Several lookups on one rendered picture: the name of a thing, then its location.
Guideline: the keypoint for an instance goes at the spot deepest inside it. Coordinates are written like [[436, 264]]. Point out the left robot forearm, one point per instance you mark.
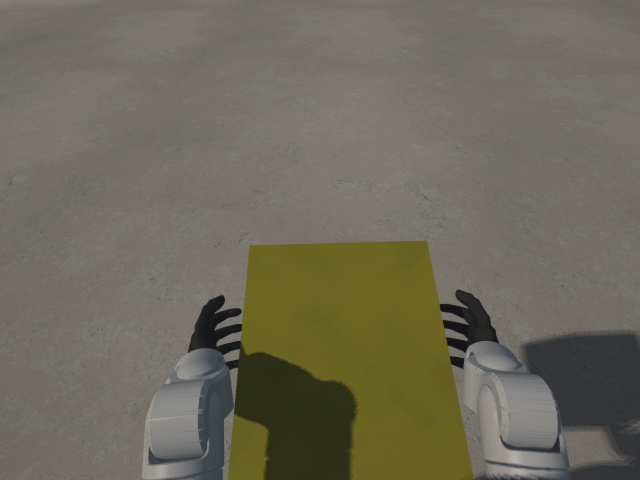
[[184, 427]]

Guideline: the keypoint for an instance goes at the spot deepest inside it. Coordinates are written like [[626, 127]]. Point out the right robot hand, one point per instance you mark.
[[479, 328]]

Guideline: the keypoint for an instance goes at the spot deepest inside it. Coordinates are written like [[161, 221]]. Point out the carton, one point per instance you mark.
[[344, 369]]

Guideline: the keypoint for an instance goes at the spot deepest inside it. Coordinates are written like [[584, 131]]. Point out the right robot forearm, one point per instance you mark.
[[520, 425]]

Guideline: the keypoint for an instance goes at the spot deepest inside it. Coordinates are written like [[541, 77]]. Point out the left robot hand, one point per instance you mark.
[[206, 337]]

